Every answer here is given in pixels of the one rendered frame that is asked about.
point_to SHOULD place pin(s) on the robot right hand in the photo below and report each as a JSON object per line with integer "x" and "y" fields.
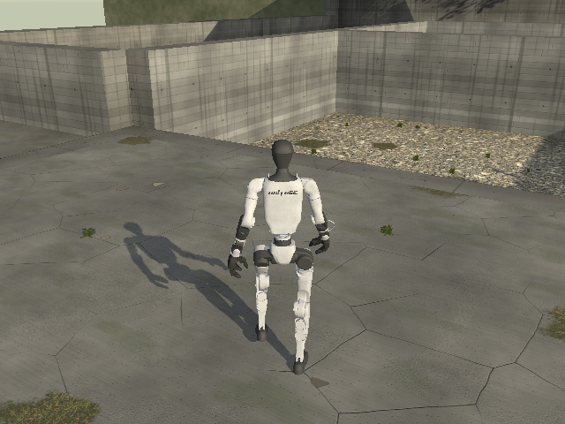
{"x": 316, "y": 241}

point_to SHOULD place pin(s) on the robot right upper arm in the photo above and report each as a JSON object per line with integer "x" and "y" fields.
{"x": 309, "y": 185}

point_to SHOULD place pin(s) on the left robot thigh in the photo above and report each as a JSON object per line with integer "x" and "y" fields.
{"x": 261, "y": 259}

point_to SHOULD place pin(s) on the humanoid robot torso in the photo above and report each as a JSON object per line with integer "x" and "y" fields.
{"x": 282, "y": 202}

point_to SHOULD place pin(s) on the robot left hand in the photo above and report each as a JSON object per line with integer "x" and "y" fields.
{"x": 232, "y": 265}

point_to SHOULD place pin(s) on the robot left forearm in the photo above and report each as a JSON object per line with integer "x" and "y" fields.
{"x": 239, "y": 240}

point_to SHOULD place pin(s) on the robot left upper arm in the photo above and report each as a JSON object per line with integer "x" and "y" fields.
{"x": 254, "y": 187}

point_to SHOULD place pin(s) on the robot right forearm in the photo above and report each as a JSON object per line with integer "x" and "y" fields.
{"x": 323, "y": 229}

